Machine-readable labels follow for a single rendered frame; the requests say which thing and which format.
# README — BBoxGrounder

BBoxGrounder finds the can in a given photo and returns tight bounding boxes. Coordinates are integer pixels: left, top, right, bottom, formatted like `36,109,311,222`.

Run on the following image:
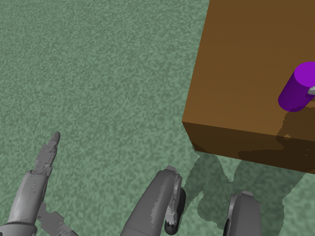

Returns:
278,61,315,112

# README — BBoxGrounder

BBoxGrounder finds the left robot arm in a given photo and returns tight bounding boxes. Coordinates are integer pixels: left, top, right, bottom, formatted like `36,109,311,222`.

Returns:
0,222,37,236

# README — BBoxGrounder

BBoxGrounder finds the left robot foot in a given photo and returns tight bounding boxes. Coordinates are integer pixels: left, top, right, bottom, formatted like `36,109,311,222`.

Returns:
164,188,186,235

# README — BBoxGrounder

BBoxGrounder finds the left robot hand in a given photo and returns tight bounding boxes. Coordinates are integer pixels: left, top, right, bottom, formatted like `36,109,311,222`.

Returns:
8,131,78,236

